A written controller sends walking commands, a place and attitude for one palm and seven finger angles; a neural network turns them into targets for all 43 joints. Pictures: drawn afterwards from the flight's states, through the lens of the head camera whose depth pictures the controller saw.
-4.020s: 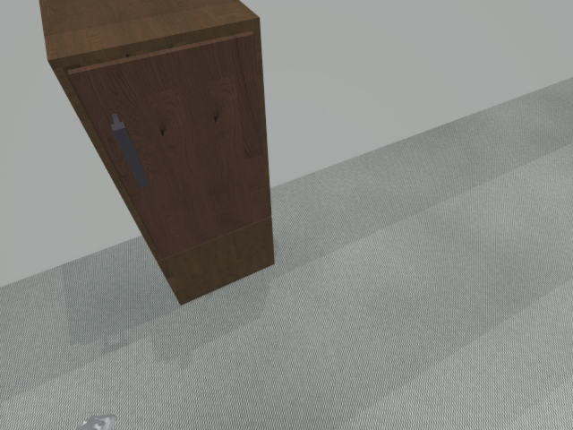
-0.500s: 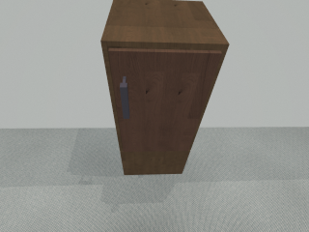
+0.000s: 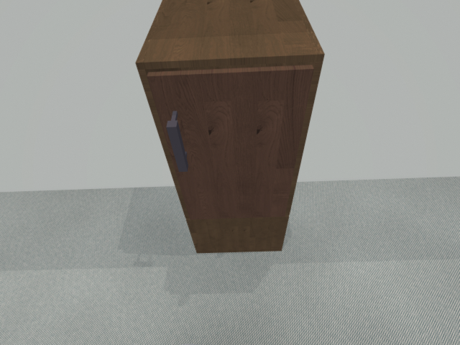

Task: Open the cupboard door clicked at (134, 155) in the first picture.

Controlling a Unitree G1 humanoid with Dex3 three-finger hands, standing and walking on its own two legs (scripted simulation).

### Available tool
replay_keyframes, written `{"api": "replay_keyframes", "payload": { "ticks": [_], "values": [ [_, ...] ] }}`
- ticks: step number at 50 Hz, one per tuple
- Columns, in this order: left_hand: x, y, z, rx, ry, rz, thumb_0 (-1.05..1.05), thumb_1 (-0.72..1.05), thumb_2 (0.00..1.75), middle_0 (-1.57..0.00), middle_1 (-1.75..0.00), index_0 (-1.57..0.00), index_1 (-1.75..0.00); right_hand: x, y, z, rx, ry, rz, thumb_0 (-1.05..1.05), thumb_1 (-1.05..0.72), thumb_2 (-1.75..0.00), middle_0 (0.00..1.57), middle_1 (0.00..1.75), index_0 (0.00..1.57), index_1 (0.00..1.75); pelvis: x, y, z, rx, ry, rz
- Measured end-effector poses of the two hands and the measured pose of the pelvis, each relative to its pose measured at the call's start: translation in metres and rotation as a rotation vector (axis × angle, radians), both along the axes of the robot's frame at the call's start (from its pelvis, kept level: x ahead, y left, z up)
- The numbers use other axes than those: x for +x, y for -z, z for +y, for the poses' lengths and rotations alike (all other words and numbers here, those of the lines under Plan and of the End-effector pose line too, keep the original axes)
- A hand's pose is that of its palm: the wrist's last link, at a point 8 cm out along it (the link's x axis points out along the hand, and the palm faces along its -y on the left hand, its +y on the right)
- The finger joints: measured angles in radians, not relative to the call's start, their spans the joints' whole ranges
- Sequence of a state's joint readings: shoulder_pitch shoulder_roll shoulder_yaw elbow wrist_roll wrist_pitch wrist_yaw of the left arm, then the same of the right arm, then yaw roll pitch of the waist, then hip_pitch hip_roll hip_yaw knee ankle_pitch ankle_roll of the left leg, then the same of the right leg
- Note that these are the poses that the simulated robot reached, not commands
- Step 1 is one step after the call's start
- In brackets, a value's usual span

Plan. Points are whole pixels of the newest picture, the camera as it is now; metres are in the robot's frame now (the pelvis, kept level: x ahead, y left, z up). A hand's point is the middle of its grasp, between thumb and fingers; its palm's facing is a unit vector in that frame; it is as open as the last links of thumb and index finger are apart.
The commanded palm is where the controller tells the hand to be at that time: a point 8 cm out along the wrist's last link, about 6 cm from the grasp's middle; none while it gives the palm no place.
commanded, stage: come to a stop and stand still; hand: left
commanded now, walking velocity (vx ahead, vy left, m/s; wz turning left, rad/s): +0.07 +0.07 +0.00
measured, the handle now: (179, 142) +0.57 +0.19 -0.01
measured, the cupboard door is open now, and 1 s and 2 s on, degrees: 0 0 0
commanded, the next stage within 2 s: look again from close up in 0.44 s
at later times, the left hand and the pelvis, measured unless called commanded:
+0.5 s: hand out of the picture -0.03 +0.20 -0.18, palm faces +0.04 -0.98 -0.19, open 7.4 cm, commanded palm none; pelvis -0.02 +0.03 +0.00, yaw -1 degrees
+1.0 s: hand out of the picture +0.01 +0.20 -0.17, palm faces +0.03 -0.97 -0.24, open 7.4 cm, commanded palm none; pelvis -0.01 +0.02 +0.00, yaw +0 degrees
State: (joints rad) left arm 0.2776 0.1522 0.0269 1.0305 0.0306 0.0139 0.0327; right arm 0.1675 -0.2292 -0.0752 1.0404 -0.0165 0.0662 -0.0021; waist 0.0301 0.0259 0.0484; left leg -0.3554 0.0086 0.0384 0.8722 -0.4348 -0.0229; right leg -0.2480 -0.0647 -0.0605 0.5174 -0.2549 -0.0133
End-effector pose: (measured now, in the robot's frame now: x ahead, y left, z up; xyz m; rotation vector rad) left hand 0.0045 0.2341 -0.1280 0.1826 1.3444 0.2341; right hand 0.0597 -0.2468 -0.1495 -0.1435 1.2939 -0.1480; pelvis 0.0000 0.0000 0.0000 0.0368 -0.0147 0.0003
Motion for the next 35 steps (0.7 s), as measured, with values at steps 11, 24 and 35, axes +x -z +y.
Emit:
{"api": "replay_keyframes", "payload": {
  "ticks": [11, 24, 35],
  "values": [
    [-0.018, 0.023, 0.019, -0.076, -0.022, -0.001, 0.01, 0.9, 0.89, -0.2, -0.3, -0.2, -0.3, -0.054, -0.01, 0.031, -0.048, -0.021, 0.047, 0.0, -0.91, -0.9, 0.2, 0.3, 0.19, 0.3, -0.023, 0.003, 0.024, -0.028, -0.008, 0.0],
    [-0.035, 0.017, 0.021, -0.08, 0.013, 0.049, 0.01, 0.91, 0.9, -0.19, -0.3, -0.2, -0.3, -0.098, -0.005, 0.067, 0.029, 0.031, 0.118, 0.0, -0.92, -0.9, 0.2, 0.3, 0.2, 0.3, -0.024, -0.002, 0.032, -0.03, 0.009, -0.011],
    [-0.045, 0.017, 0.016, -0.065, 0.033, 0.075, 0.01, 0.9, 0.9, -0.2, -0.3, -0.2, -0.3, -0.096, 0.008, 0.071, 0.063, 0.011, 0.082, 0.0, -0.91, -0.9, 0.2, 0.3, 0.2, 0.3, -0.023, 0.006, 0.034, -0.028, 0.004, 0.0]
  ]
}}
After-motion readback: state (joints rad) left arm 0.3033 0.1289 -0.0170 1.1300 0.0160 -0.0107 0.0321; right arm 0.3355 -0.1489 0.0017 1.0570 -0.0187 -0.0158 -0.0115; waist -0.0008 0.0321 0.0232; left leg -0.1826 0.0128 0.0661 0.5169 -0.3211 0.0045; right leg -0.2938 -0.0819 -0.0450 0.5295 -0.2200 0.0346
